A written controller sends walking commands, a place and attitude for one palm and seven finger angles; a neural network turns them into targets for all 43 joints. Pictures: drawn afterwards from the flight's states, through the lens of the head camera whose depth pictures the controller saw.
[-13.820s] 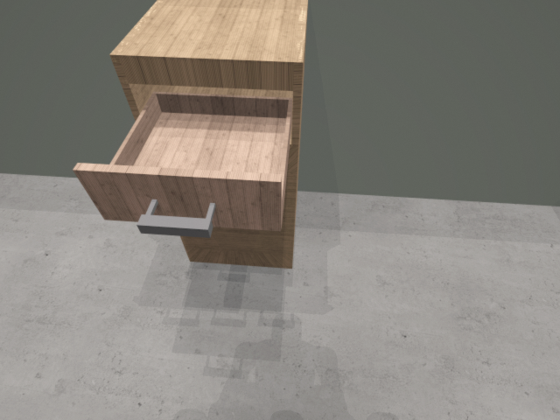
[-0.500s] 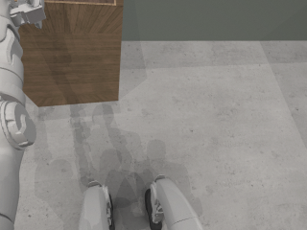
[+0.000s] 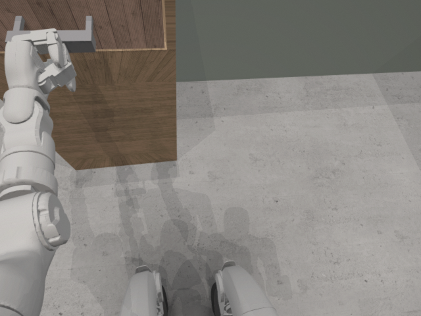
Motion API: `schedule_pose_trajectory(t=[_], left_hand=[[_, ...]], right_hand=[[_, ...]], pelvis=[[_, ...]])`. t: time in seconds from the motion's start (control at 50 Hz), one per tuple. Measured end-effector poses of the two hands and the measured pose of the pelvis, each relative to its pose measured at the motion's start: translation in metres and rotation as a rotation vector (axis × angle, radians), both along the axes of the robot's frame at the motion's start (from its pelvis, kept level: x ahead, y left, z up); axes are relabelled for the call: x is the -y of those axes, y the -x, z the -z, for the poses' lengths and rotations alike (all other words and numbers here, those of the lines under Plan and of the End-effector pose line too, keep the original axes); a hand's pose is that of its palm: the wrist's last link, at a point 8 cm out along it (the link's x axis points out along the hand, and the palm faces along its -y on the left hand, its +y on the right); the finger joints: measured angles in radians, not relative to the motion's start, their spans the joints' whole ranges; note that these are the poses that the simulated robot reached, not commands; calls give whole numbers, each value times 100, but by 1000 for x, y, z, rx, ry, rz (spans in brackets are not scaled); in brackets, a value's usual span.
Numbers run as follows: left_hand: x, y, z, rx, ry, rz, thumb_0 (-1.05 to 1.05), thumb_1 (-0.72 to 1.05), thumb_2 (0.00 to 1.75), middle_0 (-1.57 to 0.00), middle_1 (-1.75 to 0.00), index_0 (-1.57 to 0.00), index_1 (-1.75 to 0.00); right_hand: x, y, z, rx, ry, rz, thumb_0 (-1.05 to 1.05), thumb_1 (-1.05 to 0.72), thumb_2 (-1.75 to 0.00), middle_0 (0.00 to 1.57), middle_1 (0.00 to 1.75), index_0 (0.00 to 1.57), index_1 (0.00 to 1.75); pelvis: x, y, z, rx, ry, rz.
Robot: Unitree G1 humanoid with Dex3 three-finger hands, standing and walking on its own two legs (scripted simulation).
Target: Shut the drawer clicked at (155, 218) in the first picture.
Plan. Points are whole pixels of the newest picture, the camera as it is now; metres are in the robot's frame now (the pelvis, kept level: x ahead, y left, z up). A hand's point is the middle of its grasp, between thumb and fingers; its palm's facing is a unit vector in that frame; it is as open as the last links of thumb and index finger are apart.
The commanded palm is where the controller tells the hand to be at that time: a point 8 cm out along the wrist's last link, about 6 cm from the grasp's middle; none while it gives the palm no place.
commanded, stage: draw the hand back to the body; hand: left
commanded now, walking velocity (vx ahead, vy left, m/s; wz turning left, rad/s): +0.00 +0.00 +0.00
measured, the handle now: (54, 32) +0.63 +0.22 +0.07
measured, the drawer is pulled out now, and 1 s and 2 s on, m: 0.00 0.00 0.00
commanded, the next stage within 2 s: step back with the hand held close in 1.28 s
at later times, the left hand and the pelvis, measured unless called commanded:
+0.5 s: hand (6, 146) +0.36 +0.21 +0.16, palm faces +0.09 -0.98 -0.15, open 3.2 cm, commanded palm +0.32 +0.26 +0.18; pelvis +0.02 +0.00 +0.07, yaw +3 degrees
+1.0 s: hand out of the picture +0.22 +0.24 +0.24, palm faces +0.39 -0.86 -0.33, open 3.2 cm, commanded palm +0.16 +0.28 +0.26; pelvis +0.02 +0.00 +0.10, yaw +3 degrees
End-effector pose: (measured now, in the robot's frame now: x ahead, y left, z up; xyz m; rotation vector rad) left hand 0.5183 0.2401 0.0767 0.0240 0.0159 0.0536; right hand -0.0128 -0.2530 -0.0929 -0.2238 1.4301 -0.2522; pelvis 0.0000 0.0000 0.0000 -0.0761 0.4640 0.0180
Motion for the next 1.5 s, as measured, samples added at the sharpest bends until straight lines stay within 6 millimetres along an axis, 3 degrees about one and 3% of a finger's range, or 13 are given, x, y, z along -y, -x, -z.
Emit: schedule_pose_trajectory(t=[0.12,0.26,0.38,0.56,0.68,0.8,1.16,1.24,1.36,1.5], left_hand=[[-13,47,-25,16,-37,14,2,86,89,-140,-160,-140,-160],[-24,101,-52,14,5,-6,2,89,89,-140,-160,-140,-160],[-15,142,-74,68,-16,45,1,90,90,-140,-160,-140,-160],[-23,211,-99,1,-172,-117,1,89,90,-140,-160,-140,-160],[-39,252,-127,21,-230,-247,2,89,90,-140,-160,-140,-160],[-36,286,-149,58,-260,-281,1,89,90,-140,-160,-140,-160],[-38,381,-209,162,-452,-387,1,89,90,-141,-160,-140,-160],[-40,386,-202,137,-436,-411,1,89,90,-141,-160,-141,-160],[-40,375,-187,102,-391,-417,1,89,90,-141,-160,-141,-160],[-39,363,-209,187,-466,-361,1,89,90,-141,-160,-141,-160]], right_hand=[[-3,-38,-17,79,-50,4,0,-90,-90,20,30,20,30],[-3,-109,-44,276,-42,-81,0,-90,-90,20,30,20,30],[-7,-166,-64,471,-42,-153,0,-90,-90,20,30,20,30],[-34,-211,-96,639,-73,-195,0,-90,-90,20,30,20,30],[-50,-223,-111,684,-94,-254,1,-90,-90,20,30,20,30],[-56,-226,-117,706,-110,-293,1,-90,-90,21,30,20,30],[-41,-227,-119,743,-101,-312,1,-90,-90,20,30,20,30],[-41,-230,-119,746,-98,-320,1,-90,-90,20,30,20,30],[-41,-229,-120,743,-84,-328,1,-90,-90,20,30,20,30],[-39,-229,-123,737,-77,-303,1,-90,-90,21,30,20,30]], pelvis=[[-1,-19,-26,63,-16,2],[-2,-32,-49,170,-24,-31],[-5,-30,-57,245,-33,-46],[-4,-21,-76,368,-65,-33],[-2,-17,-88,440,-74,-45],[-1,-17,-96,492,-81,-48],[6,-24,-103,547,-83,-49],[8,-22,-103,552,-84,-57],[10,-22,-103,551,-85,-56],[6,-26,-103,520,-75,-51]])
